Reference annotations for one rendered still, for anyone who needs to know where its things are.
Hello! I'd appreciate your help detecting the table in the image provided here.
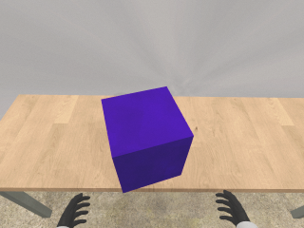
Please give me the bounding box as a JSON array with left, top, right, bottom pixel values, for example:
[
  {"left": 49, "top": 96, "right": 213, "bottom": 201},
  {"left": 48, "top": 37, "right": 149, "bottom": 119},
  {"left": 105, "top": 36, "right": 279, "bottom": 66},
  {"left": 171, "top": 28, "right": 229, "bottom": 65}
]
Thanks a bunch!
[{"left": 0, "top": 94, "right": 304, "bottom": 219}]

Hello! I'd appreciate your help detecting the robot left hand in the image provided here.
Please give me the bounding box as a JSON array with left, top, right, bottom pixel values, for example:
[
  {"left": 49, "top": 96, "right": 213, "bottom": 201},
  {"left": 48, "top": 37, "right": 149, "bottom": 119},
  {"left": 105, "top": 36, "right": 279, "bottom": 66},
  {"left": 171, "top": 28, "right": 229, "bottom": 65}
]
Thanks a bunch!
[{"left": 56, "top": 193, "right": 90, "bottom": 228}]

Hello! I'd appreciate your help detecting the robot right hand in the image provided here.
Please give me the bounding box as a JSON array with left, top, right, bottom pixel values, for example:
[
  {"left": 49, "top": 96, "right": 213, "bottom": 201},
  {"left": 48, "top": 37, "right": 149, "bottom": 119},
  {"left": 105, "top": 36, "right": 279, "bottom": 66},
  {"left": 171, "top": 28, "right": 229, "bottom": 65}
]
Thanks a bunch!
[{"left": 216, "top": 190, "right": 250, "bottom": 227}]

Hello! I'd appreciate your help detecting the carton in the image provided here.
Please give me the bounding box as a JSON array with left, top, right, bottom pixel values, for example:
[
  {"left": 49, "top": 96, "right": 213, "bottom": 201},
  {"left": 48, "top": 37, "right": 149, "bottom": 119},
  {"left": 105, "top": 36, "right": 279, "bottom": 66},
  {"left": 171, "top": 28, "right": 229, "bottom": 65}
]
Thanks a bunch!
[{"left": 101, "top": 86, "right": 194, "bottom": 193}]

